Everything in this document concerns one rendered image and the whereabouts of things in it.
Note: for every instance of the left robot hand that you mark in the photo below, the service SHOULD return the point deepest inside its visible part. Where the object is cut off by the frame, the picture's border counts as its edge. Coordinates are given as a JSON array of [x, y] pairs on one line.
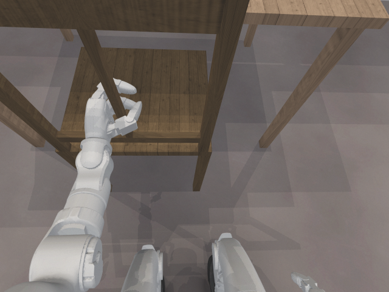
[[99, 113]]

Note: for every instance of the right robot hand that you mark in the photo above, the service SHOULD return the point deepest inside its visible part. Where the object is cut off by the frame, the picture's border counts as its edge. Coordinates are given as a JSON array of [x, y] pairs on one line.
[[307, 284]]

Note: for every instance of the left robot thigh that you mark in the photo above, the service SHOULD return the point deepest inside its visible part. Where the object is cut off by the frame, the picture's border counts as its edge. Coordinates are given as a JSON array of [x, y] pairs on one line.
[[145, 272]]

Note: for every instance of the robot thigh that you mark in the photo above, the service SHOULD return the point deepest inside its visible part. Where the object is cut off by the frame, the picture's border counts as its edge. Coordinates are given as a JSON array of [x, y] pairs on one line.
[[145, 272], [239, 274]]

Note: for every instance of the chair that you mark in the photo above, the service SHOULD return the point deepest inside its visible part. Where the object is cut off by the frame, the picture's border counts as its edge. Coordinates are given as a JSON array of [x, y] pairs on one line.
[[179, 105]]

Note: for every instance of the right robot thigh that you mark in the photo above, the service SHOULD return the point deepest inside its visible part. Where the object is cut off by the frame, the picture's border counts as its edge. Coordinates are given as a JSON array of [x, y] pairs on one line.
[[239, 274]]

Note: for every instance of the robot left forearm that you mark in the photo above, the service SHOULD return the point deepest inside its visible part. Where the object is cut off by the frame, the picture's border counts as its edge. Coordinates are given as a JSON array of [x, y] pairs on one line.
[[87, 201]]

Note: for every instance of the left robot upper arm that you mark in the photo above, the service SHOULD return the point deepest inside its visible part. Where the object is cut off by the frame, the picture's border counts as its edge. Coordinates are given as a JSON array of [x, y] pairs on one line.
[[65, 263]]

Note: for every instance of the table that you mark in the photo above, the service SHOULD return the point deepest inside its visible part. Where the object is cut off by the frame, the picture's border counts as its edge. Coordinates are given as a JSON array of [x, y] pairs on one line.
[[351, 17]]

